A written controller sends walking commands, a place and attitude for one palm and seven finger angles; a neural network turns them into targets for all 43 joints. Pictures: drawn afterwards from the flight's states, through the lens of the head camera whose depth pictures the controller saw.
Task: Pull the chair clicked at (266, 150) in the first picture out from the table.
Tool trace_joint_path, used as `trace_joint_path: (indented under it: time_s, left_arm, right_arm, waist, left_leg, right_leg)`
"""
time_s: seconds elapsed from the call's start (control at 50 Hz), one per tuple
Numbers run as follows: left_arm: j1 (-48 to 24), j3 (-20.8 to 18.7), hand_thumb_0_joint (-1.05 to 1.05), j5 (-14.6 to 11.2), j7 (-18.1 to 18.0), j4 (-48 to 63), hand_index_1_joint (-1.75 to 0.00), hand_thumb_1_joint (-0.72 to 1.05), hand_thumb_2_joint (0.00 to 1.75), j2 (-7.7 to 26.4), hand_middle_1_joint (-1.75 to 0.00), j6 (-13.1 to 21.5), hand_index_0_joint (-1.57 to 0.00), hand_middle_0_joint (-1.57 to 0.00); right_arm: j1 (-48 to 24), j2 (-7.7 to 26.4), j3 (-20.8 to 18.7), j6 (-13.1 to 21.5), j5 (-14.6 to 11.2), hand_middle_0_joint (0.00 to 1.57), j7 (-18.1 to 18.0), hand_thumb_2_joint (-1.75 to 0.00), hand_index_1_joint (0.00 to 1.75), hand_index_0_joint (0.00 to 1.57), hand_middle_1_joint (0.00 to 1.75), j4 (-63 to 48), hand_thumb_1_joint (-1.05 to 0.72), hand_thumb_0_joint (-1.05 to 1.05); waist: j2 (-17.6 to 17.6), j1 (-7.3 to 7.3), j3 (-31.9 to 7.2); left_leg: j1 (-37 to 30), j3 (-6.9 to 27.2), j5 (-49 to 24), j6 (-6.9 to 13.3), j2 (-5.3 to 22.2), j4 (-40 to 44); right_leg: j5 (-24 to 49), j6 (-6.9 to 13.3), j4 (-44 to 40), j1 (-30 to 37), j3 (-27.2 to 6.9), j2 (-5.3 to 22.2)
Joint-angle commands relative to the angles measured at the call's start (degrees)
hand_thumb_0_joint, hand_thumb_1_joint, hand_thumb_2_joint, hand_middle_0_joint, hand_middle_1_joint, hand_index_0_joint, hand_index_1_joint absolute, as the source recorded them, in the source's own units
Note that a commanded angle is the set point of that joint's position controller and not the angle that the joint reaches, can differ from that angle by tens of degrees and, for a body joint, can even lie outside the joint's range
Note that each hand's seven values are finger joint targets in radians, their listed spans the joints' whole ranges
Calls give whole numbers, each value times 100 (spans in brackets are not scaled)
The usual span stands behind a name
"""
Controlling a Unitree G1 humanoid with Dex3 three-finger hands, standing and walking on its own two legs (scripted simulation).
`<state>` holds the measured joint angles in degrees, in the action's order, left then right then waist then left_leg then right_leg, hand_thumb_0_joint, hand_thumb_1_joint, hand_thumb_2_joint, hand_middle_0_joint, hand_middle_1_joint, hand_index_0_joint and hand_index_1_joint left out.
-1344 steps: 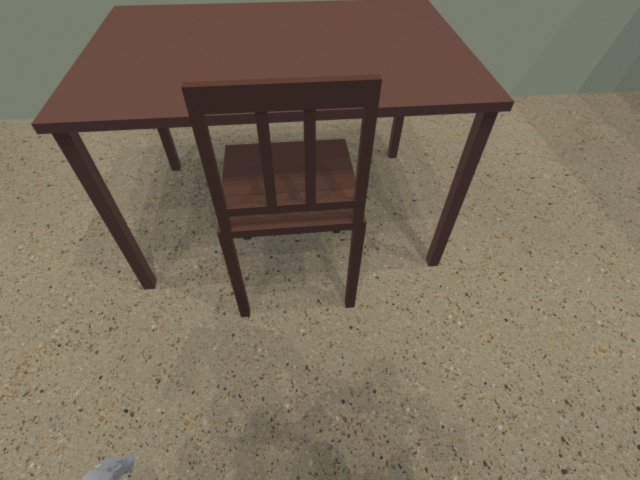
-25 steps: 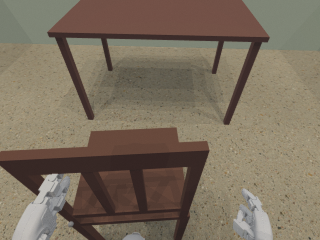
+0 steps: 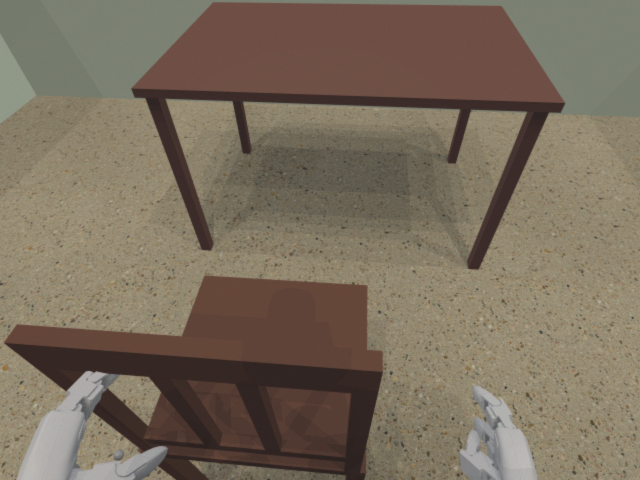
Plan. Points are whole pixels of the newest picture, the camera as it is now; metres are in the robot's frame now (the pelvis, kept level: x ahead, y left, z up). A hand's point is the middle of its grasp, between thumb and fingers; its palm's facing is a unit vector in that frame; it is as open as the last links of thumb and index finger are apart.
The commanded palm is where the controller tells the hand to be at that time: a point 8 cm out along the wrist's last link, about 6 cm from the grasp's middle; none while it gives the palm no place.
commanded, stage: draw the hand back to the body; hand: left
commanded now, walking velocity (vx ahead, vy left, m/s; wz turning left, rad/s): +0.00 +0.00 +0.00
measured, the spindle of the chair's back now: (192, 410) +0.21 +0.22 -0.08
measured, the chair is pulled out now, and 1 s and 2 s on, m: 0.71 0.72 0.71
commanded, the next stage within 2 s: step back with the hand held close in 0.60 s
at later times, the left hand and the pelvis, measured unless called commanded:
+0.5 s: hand (131, 439) +0.14 +0.22 +0.05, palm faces +0.21 -0.83 -0.51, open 6.7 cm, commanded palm +0.14 +0.28 +0.18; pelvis +0.01 -0.03 +0.00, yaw +1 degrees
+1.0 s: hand (120, 457) +0.12 +0.22 +0.05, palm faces +0.02 -0.84 -0.54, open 6.5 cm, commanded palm +0.09 +0.27 +0.19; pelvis -0.06 -0.03 +0.01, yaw -1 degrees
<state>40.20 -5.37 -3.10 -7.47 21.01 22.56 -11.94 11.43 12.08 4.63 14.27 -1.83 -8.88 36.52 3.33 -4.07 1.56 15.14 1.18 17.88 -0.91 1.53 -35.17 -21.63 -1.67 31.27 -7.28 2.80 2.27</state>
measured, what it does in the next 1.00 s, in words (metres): shifts its weight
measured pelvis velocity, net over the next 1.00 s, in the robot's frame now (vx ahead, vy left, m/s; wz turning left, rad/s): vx -0.06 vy -0.03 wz -0.01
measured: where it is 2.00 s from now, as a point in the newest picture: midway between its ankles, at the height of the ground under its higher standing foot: outside the picture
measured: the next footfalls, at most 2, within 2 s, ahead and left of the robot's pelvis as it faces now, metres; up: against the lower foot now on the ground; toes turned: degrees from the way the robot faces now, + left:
left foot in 1.34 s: -0.03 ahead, +0.13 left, +0.00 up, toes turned -1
right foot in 1.54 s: -0.09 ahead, -0.13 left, +0.00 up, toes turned -3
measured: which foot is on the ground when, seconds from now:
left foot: down 0.00-1.00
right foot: down 0.00-1.00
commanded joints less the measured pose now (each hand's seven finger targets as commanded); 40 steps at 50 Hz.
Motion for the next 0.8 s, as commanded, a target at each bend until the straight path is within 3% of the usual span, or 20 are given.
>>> trace_joint_path:
  time_s: [0.0,0.08,0.2,0.28,0.3,0.38,0.42,0.48,0.54,0.62,0.68,0.7,0.72,0.74,0.78]
  left_arm:
    - [-1473,-1814,0,119,-616,3130,-22,54,73,1415,-22,1191,-15,-15]
    - [-1790,-1885,0,100,-670,3475,-26,68,80,1510,-26,1114,-17,-17]
    - [-2210,-2138,0,64,-745,3783,-30,90,90,1955,-30,973,-20,-20]
    - [-2201,-2121,0,60,-732,3727,-30,90,90,1879,-30,1005,-20,-20]
    - [-2141,-2125,0,49,-715,3540,-30,90,90,1870,-30,961,-20,-20]
    - [-2180,-2210,0,65,-706,3609,-30,90,90,1912,-30,1080,-20,-20]
    - [-2173,-2216,0,45,-684,3475,-30,90,90,1892,-30,1064,-20,-20]
    - [-2202,-2279,0,67,-665,3446,-30,90,90,1897,-30,1137,-20,-20]
    - [-2212,-2295,0,74,-634,3358,-30,90,90,1885,-30,1155,-20,-20]
    - [-2213,-2364,0,60,-620,3327,-30,90,90,1946,-30,1211,-20,-20]
    - [-2139,-2375,0,91,-614,3398,-30,90,90,1912,-30,1282,-20,-20]
    - [-2238,-2258,0,72,-601,3436,-30,90,90,1861,-30,1265,-20,-20]
    - [-2840,-2712,0,-218,-364,3167,-30,90,90,2580,-30,1453,-20,-20]
    - [-2716,-2381,0,-195,-264,2955,-30,90,90,2055,-30,1385,-20,-20]
    - [-2728,-2379,0,-195,-241,3033,-30,90,90,2089,-30,1378,-20,-20]
  right_arm:
    - [-623,595,-234,430,7,20,-34,-90,30,20,30,-812,-90,0]
    - [-593,598,-240,481,-48,20,29,-90,30,20,30,-785,-90,0]
    - [-545,607,-260,488,-175,20,61,-90,30,20,30,-718,-90,0]
    - [-527,584,-258,534,-161,20,88,-90,30,20,30,-685,-90,0]
    - [-619,577,-259,538,-176,20,97,-90,30,20,30,-657,-90,0]
    - [-568,581,-272,586,-135,20,108,-90,30,20,30,-607,-90,0]
    - [-605,574,-281,565,-132,20,106,-90,30,20,30,-583,-90,0]
    - [-618,560,-301,599,-112,20,115,-90,30,20,30,-536,-90,0]
    - [-668,555,-304,584,-111,20,107,-90,30,20,30,-522,-90,0]
    - [-734,582,-326,570,-100,20,88,-90,30,20,30,-517,-90,0]
    - [-730,539,-324,602,-95,20,88,-90,30,20,30,-507,-90,0]
    - [-734,567,-308,607,-104,20,90,-90,30,20,30,-488,-90,0]
    - [-316,819,-514,121,-324,20,54,-90,30,20,30,-913,-90,0]
    - [-352,628,-475,-103,-313,20,91,-90,30,20,30,-938,-90,0]
    - [-446,624,-474,-285,-310,20,117,-90,30,20,30,-1050,-90,0]
  waist:
    - [1137,-3,-1179]
    - [1034,-4,-1246]
    - [1325,-24,-1285]
    - [1086,-27,-1340]
    - [1186,-23,-1210]
    - [999,-46,-1431]
    - [1031,-34,-1247]
    - [770,-52,-1390]
    - [911,-57,-1262]
    - [838,-45,-1120]
    - [858,-75,-1318]
    - [1075,-46,-1252]
    - [443,229,-69]
    - [205,272,-209]
    - [-72,274,-416]
  left_leg:
    - [-1068,99,-1932,117,89,690]
    - [-1178,116,-2342,114,111,676]
    - [-1219,79,-2442,104,101,652]
    - [-1276,44,-2480,142,106,583]
    - [-1193,0,-2346,134,95,582]
    - [-1260,-7,-2486,167,107,502]
    - [-1172,-61,-2382,165,96,472]
    - [-1236,-86,-2447,194,112,408]
    - [-1202,-114,-2317,189,113,423]
    - [-1118,-96,-2155,193,117,465]
    - [-1207,-109,-2154,201,116,464]
    - [-1147,-119,-1994,186,109,506]
    - [-813,103,-2088,240,275,458]
    - [-856,72,-2055,215,316,407]
    - [-846,32,-2117,195,278,236]
  right_leg:
    - [1910,362,-424,-39,135,67]
    - [2205,340,-340,57,187,80]
    - [2342,347,-302,110,160,105]
    - [2502,324,-276,85,198,128]
    - [2501,339,-314,63,136,125]
    - [2738,316,-264,142,157,173]
    - [2829,313,-324,95,111,200]
    - [3034,302,-313,109,90,224]
    - [2981,313,-375,36,34,240]
    - [2796,315,-454,-23,9,230]
    - [2754,315,-430,8,26,226]
    - [2559,322,-460,-18,21,237]
    - [3014,256,-897,-723,-622,367]
    - [3376,212,-953,-496,-486,475]
    - [3885,170,-914,-206,-472,576]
